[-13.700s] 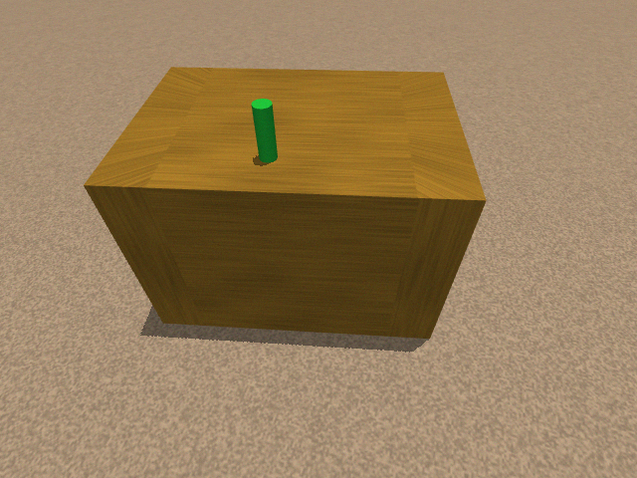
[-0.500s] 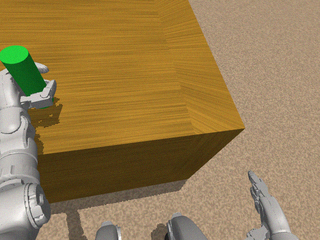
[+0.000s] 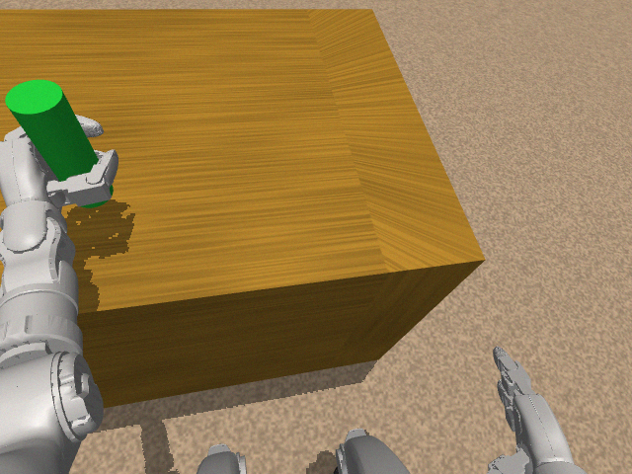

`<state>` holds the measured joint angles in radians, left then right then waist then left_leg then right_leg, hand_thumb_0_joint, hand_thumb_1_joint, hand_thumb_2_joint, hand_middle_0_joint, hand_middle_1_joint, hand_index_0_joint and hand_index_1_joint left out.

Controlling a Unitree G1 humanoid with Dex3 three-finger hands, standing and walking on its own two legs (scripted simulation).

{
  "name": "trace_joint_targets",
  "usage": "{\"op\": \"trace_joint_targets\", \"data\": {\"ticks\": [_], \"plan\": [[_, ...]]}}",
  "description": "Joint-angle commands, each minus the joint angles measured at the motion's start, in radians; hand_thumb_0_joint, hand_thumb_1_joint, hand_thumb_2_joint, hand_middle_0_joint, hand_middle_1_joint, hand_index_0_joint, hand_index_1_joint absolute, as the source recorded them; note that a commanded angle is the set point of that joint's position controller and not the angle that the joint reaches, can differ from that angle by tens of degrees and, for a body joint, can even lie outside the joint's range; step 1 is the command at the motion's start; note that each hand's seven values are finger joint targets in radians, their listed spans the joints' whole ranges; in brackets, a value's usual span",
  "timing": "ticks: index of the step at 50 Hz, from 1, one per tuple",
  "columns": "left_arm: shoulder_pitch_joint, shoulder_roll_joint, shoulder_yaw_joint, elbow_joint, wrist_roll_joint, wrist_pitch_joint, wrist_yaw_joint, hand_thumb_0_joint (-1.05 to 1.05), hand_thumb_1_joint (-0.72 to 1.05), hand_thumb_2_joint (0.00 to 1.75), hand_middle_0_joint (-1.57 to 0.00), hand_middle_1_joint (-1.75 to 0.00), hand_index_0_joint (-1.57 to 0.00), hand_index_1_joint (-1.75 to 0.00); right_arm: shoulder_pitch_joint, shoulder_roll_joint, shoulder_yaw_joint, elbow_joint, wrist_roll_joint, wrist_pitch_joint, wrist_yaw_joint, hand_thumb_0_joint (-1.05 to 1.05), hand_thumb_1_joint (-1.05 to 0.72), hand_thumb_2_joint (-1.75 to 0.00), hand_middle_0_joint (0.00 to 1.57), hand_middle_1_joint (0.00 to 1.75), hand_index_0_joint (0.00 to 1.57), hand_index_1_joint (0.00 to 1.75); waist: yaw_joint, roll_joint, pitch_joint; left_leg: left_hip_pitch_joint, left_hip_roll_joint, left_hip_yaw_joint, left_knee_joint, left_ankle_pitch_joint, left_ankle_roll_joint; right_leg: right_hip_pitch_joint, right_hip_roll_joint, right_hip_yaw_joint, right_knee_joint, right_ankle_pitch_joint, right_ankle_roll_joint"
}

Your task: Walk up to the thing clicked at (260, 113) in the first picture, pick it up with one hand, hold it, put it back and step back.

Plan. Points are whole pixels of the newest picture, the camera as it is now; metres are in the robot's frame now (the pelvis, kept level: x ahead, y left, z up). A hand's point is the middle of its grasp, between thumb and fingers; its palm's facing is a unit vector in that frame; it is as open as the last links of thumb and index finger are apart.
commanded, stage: settle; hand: left
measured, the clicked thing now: (68, 151) +0.50 +0.24 +0.10
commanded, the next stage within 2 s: lift in 0.14 s
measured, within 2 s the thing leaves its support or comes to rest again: neither
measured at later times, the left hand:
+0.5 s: hand (86, 147) +0.50 +0.21 +0.10, palm faces +0.20 -0.98 -0.01, open 6.3 cm
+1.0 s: hand (66, 151) +0.43 +0.19 +0.18, palm faces +0.21 -0.98 +0.00, open 6.3 cm
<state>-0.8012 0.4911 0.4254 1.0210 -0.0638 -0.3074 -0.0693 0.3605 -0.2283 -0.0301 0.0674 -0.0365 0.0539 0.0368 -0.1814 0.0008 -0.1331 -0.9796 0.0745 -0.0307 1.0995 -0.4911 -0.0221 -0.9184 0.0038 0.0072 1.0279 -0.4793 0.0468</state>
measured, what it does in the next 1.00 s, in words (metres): stands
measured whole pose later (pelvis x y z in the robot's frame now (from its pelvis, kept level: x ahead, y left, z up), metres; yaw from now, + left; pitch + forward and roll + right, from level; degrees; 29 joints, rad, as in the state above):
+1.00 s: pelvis +0.02 -0.01 +0.04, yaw +1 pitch +10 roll -1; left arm -0.48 0.27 0.28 0.45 -0.15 0.01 0.01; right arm 0.35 -0.22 -0.10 0.31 0.03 0.03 -0.02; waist -0.04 0.03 -0.12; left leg -0.60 0.06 0.00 0.85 -0.42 -0.03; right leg -0.56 -0.02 0.02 0.82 -0.43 0.04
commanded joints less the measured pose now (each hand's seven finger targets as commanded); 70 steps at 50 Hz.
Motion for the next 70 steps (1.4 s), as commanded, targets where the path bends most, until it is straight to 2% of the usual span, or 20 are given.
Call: {"op": "trace_joint_targets", "data": {"ticks": [1,9,10,11,12,16,20,22,30,34,35,36,38,41,49,50,57,58,65,70], "plan": [[-0.454,0.243,0.017,-0.234,-0.016,-0.067,-0.004,0.00,0.58,1.39,-1.39,-1.44,-1.39,-1.46,0.008,-0.163,-0.102,-0.171,0.000,-0.051,-0.020,0.00,0.57,-0.05,0.05,0.05,0.05,0.05,0.005,0.186,-0.491,0.449,-0.017,-0.008,-0.139,0.420,0.009,0.141,0.030,-0.049,-0.102,0.334,-0.060],[-0.470,0.222,-0.007,-0.248,-0.020,-0.045,0.001,0.00,0.56,1.40,-1.38,-1.45,-1.39,-1.46,0.016,-0.124,-0.070,-0.115,0.005,-0.047,-0.022,0.00,0.57,-0.05,0.05,0.05,0.05,0.05,0.013,0.171,-0.496,0.408,-0.032,0.020,-0.135,0.430,0.027,0.220,0.018,-0.027,-0.118,0.410,-0.046],[-0.456,0.255,0.026,-0.230,-0.019,-0.045,0.004,0.00,0.58,1.40,-1.38,-1.45,-1.39,-1.46,0.006,-0.151,-0.087,-0.146,0.005,-0.046,-0.023,0.00,0.57,-0.05,0.05,0.05,0.05,0.05,0.013,0.145,-0.508,0.416,-0.029,0.016,-0.140,0.451,0.025,0.224,0.020,-0.033,-0.119,0.416,-0.049],[-0.462,0.223,-0.007,-0.259,-0.022,-0.045,-0.002,0.00,0.58,1.41,-1.39,-1.45,-1.39,-1.47,0.003,-0.131,-0.080,-0.127,0.007,-0.047,-0.024,0.00,0.57,-0.05,0.05,0.05,0.05,0.05,0.017,0.163,-0.528,0.437,-0.030,0.020,-0.134,0.471,0.026,0.236,0.018,-0.029,-0.118,0.441,-0.046],[-0.448,0.249,0.018,-0.227,-0.023,-0.041,-0.005,0.00,0.58,1.41,-1.39,-1.46,-1.39,-1.47,0.036,-0.157,-0.097,-0.131,0.005,-0.044,-0.026,0.00,0.57,-0.05,0.05,0.05,0.05,0.05,0.000,0.145,-0.530,0.444,-0.027,0.018,-0.130,0.498,0.027,0.235,0.019,-0.033,-0.117,0.464,-0.047],[-0.426,0.256,0.018,-0.251,-0.023,-0.030,-0.007,0.00,0.66,1.34,-1.37,-1.44,-1.39,-1.43,0.010,-0.175,-0.118,-0.146,0.010,-0.039,-0.027,0.00,0.57,-0.05,0.05,0.05,0.05,0.05,0.023,0.157,-0.536,0.457,-0.030,0.021,-0.147,0.514,0.024,0.270,0.016,-0.029,-0.127,0.482,-0.047],[-0.420,0.217,0.000,-0.298,-0.035,-0.018,-0.003,0.00,0.65,1.35,-1.37,-1.45,-1.40,-1.43,0.032,-0.165,-0.119,-0.130,0.014,-0.040,-0.027,0.00,0.57,-0.05,0.05,0.05,0.05,0.05,0.025,0.156,-0.503,0.487,-0.026,0.015,-0.170,0.505,0.019,0.264,0.020,-0.037,-0.144,0.451,-0.049],[-0.398,0.221,0.008,-0.324,-0.039,-0.009,0.004,0.00,0.65,1.34,-1.37,-1.44,-1.40,-1.43,0.009,-0.145,-0.099,-0.137,0.019,-0.039,-0.023,0.00,0.57,-0.05,0.05,0.05,0.05,0.05,0.054,0.147,-0.492,0.475,-0.029,0.017,-0.188,0.481,0.019,0.290,0.019,-0.037,-0.157,0.432,-0.049],[-0.315,0.119,-0.055,-0.464,-0.058,0.050,0.012,0.00,0.63,1.35,-1.37,-1.44,-1.39,-1.43,0.038,-0.149,-0.128,-0.074,0.028,-0.038,-0.032,0.00,0.57,-0.04,0.05,0.05,0.05,0.05,0.064,0.144,-0.497,0.557,-0.029,0.033,-0.207,0.568,0.021,0.344,0.017,-0.030,-0.185,0.526,-0.043],[-0.277,0.101,-0.058,-0.560,-0.072,0.090,0.032,0.00,0.62,1.34,-1.37,-1.43,-1.39,-1.42,0.010,-0.136,-0.122,-0.056,0.040,-0.040,-0.038,0.00,0.57,-0.04,0.05,0.05,0.05,0.05,0.098,0.117,-0.457,0.551,-0.036,0.039,-0.250,0.480,0.024,0.389,0.016,-0.029,-0.222,0.466,-0.040],[-0.248,0.077,-0.063,-0.552,-0.078,0.104,0.034,0.00,0.63,1.34,-1.38,-1.44,-1.40,-1.43,-0.012,-0.158,-0.152,-0.048,0.044,-0.044,-0.046,0.00,0.57,-0.04,0.05,0.05,0.05,0.05,0.092,0.094,-0.401,0.537,-0.039,0.042,-0.269,0.428,0.022,0.378,0.017,-0.031,-0.234,0.421,-0.040],[-0.196,0.081,-0.053,-0.567,-0.080,0.117,0.041,0.00,0.60,1.35,-1.38,-1.45,-1.40,-1.44,0.023,-0.168,-0.165,-0.013,0.046,-0.043,-0.050,0.00,0.57,-0.04,0.05,0.05,0.05,0.05,0.099,0.083,-0.388,0.550,-0.037,0.043,-0.281,0.432,0.021,0.387,0.020,-0.034,-0.241,0.420,-0.040],[-0.182,0.020,-0.094,-0.632,-0.083,0.141,0.047,0.00,0.61,1.33,-1.38,-1.43,-1.40,-1.42,0.011,-0.107,-0.103,-0.010,0.052,-0.046,-0.045,0.00,0.57,-0.04,0.05,0.05,0.05,0.05,0.117,0.080,-0.373,0.558,-0.041,0.046,-0.293,0.439,0.021,0.403,0.017,-0.035,-0.249,0.425,-0.039],[-0.141,0.005,-0.105,-0.671,-0.089,0.179,0.055,0.00,0.63,1.34,-1.38,-1.43,-1.40,-1.42,-0.040,-0.157,-0.152,-0.010,0.060,-0.055,-0.059,0.00,0.57,-0.04,0.05,0.05,0.05,0.05,0.111,0.028,-0.346,0.556,-0.044,0.050,-0.315,0.425,0.024,0.431,0.016,-0.033,-0.266,0.426,-0.036],[-0.060,-0.035,-0.115,-0.867,-0.102,0.270,0.081,0.00,0.58,1.32,-1.35,-1.41,-1.38,-1.40,-0.037,-0.108,-0.124,0.116,0.069,-0.079,-0.078,0.00,0.57,-0.04,0.05,0.05,0.05,0.05,0.152,0.041,-0.302,0.610,-0.054,0.063,-0.358,0.426,0.019,0.494,0.003,-0.033,-0.311,0.430,-0.030],[-0.068,-0.041,-0.124,-0.887,-0.103,0.281,0.081,0.00,0.58,1.33,-1.35,-1.41,-1.37,-1.40,-0.055,-0.140,-0.148,0.102,0.070,-0.087,-0.084,0.00,0.57,-0.04,0.05,0.05,0.05,0.05,0.137,0.022,-0.290,0.620,-0.053,0.062,-0.368,0.410,0.019,0.484,0.004,-0.034,-0.320,0.414,-0.030],[0.001,-0.077,-0.149,-1.010,-0.104,0.355,0.088,0.00,0.54,1.31,-1.34,-1.40,-1.37,-1.40,-0.085,-0.109,-0.109,0.139,0.071,-0.121,-0.093,0.00,0.57,-0.04,0.05,0.05,0.05,0.05,0.156,0.031,-0.254,0.655,-0.058,0.061,-0.403,0.415,0.017,0.527,0.000,-0.041,-0.347,0.410,-0.031],[0.011,-0.047,-0.117,-1.012,-0.108,0.369,0.089,0.00,0.54,1.30,-1.34,-1.39,-1.36,-1.39,-0.063,-0.136,-0.138,0.176,0.071,-0.122,-0.099,0.00,0.56,-0.04,0.05,0.05,0.05,0.05,0.156,0.032,-0.238,0.654,-0.060,0.062,-0.408,0.403,0.018,0.518,-0.001,-0.040,-0.357,0.403,-0.029],[0.081,-0.084,-0.133,-1.085,-0.117,0.434,0.080,0.00,0.56,1.30,-1.35,-1.41,-1.37,-1.40,-0.120,-0.094,-0.102,0.227,0.074,-0.163,-0.097,0.00,0.56,-0.04,0.05,0.05,0.05,0.05,0.176,0.022,-0.183,0.662,-0.067,0.063,-0.440,0.365,0.021,0.545,-0.008,-0.044,-0.392,0.364,-0.026],[0.091,-0.087,-0.129,-1.145,-0.123,0.472,0.077,0.00,0.54,1.30,-1.36,-1.42,-1.38,-1.41,-0.134,-0.119,-0.118,0.232,0.074,-0.190,-0.103,0.00,0.55,-0.05,0.05,0.05,0.05,0.05,0.171,0.014,-0.195,0.704,-0.067,0.060,-0.454,0.377,0.022,0.557,-0.009,-0.047,-0.406,0.370,-0.025]]}}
